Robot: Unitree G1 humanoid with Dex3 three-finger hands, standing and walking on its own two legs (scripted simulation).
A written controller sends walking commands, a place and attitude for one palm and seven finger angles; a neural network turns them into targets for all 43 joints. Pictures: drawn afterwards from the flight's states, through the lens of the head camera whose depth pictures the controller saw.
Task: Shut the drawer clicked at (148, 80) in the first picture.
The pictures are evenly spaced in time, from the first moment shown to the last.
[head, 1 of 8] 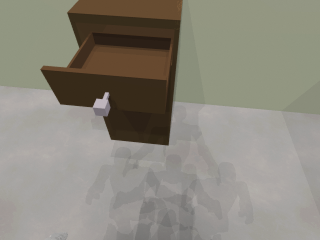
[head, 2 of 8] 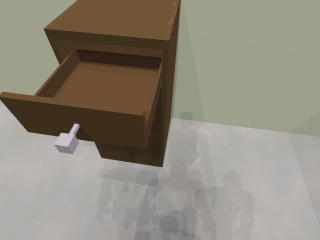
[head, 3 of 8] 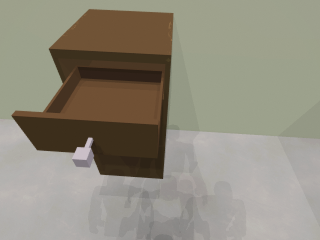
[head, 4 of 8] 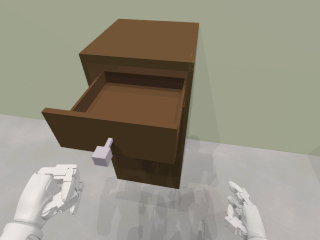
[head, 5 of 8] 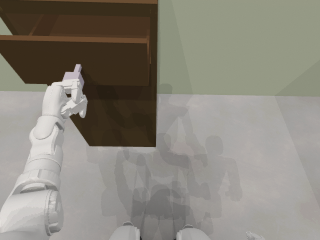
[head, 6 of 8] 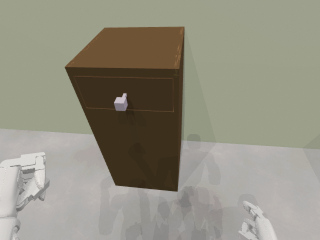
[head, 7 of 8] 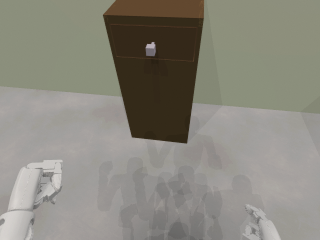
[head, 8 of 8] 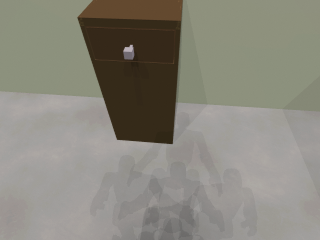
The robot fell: no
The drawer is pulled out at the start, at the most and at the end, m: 0.30 0.30 0.00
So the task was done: yes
